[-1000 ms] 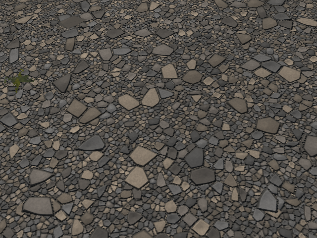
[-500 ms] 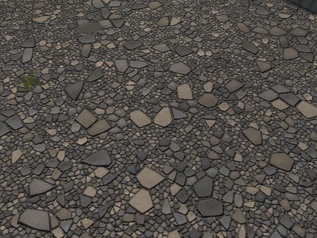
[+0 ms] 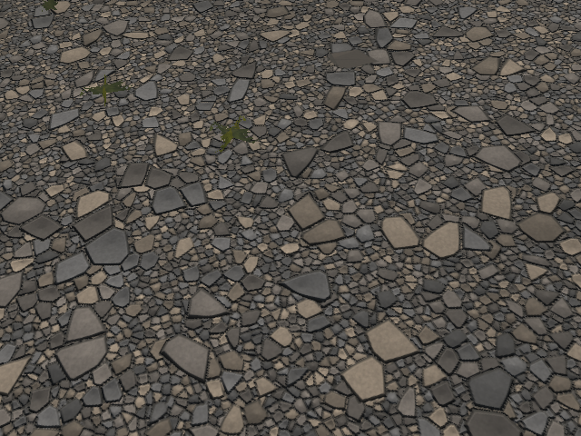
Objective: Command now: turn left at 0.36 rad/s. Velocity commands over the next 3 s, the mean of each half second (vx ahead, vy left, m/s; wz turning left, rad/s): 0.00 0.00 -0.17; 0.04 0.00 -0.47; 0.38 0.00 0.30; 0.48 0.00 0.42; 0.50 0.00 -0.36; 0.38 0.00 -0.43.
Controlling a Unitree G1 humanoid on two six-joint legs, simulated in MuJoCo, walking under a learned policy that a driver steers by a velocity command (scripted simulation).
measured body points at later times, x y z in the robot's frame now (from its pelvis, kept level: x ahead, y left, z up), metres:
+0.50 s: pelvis -0.03 +0.01 -0.01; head +0.00 +0.00 +0.44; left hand +0.09 +0.28 -0.13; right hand +0.06 -0.27 -0.13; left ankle -0.02 +0.12 -0.74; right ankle -0.06 -0.08 -0.72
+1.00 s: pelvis -0.03 -0.01 +0.00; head -0.02 -0.03 +0.45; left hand +0.16 +0.21 -0.11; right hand -0.04 -0.31 -0.12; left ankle +0.03 +0.11 -0.71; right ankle -0.06 -0.08 -0.74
